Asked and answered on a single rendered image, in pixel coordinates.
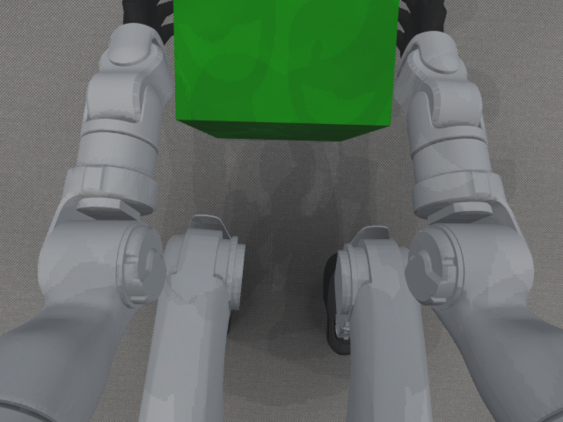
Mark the left robot upper arm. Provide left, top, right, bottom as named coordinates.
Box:
left=0, top=220, right=167, bottom=422

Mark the robot right shin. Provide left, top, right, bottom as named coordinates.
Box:
left=335, top=226, right=409, bottom=338

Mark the carton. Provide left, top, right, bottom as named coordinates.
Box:
left=173, top=0, right=399, bottom=142

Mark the right robot upper arm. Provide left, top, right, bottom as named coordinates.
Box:
left=405, top=223, right=563, bottom=422

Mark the left robot forearm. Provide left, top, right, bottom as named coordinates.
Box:
left=38, top=23, right=174, bottom=294

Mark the robot left hand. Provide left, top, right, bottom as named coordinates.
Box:
left=122, top=0, right=174, bottom=45

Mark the robot right foot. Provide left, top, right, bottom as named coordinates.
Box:
left=323, top=253, right=351, bottom=355

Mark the robot right hand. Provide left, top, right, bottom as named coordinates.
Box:
left=396, top=0, right=447, bottom=58

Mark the right robot forearm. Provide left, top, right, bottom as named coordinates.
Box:
left=393, top=31, right=534, bottom=284

